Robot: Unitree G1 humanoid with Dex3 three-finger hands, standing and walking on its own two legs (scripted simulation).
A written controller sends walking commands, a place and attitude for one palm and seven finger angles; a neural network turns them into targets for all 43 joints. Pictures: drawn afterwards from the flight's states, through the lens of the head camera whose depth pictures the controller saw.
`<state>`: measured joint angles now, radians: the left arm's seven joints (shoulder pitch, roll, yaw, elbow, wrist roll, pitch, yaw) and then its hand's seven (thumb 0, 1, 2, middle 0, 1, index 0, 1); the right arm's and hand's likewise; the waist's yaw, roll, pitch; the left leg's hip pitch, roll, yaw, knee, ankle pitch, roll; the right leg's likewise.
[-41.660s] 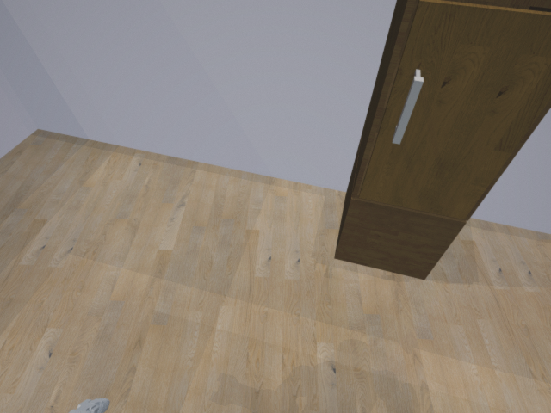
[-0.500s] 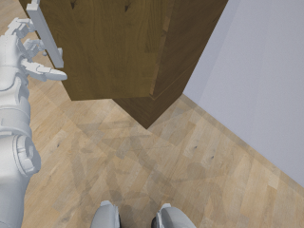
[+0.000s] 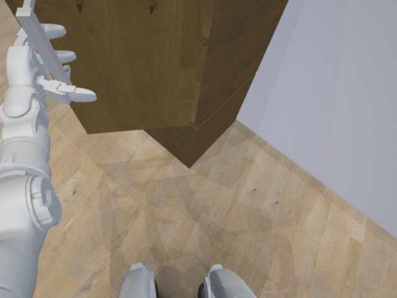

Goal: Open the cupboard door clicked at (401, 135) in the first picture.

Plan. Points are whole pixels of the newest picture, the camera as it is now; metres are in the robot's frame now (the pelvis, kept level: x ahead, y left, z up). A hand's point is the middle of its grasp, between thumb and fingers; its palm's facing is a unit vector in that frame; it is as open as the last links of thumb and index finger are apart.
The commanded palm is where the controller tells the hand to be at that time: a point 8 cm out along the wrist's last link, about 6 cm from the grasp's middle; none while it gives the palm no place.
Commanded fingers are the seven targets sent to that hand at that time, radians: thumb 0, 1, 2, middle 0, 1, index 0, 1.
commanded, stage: slide the fingers in behind the handle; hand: left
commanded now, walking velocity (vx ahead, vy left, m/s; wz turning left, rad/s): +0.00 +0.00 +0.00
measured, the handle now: (50, 48) +0.59 +0.23 +0.09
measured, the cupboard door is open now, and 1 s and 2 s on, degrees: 50 51 80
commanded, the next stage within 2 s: close the thumb around the handle in 0.38 s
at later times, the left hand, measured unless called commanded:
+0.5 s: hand (63, 72) +0.53 +0.20 +0.09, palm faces +0.06 -1.00 -0.01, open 14.0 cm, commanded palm +0.51 +0.24 +0.09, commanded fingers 0.00 -0.39 0.35 -0.31 -1.21 -0.31 -1.21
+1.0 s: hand (62, 74) +0.52 +0.20 +0.09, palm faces +0.08 -1.00 -0.01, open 7.3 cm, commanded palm +0.50 +0.23 +0.09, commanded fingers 0.00 0.90 0.90 -0.40 -1.35 -0.40 -1.35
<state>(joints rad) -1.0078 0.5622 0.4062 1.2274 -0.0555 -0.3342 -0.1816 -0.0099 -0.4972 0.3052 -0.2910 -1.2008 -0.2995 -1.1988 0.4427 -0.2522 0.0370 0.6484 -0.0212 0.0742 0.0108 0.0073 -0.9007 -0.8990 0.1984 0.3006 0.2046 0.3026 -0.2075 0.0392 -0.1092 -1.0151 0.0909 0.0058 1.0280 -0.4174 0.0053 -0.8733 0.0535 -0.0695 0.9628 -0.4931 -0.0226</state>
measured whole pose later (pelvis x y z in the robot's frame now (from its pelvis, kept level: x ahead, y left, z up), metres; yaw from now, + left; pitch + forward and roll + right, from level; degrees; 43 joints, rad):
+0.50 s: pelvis +0.00 +0.00 +0.00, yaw +0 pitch +22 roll -4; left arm -0.97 0.53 0.39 1.21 -0.07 -0.35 -0.19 -0.01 -0.50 0.31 -0.29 -1.20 -0.29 -1.20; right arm 0.41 -0.26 0.03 0.64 -0.02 0.07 0.01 0.01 -0.90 -0.90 0.20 0.30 0.20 0.30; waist -0.19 0.03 -0.12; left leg -0.99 0.09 0.00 1.02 -0.42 0.00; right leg -0.85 0.05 -0.07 0.95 -0.50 -0.02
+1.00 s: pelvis +0.00 +0.00 +0.00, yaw +0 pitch +22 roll -4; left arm -0.95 0.52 0.38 1.21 -0.07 -0.36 -0.16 0.00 0.48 0.72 -0.33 -1.27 -0.33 -1.30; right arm 0.43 -0.25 0.03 0.66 -0.02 0.07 0.01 0.01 -0.90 -0.90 0.20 0.30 0.20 0.30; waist -0.19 0.04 -0.12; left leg -0.99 0.08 0.01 1.02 -0.42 0.01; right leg -0.84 0.05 -0.07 0.95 -0.49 -0.02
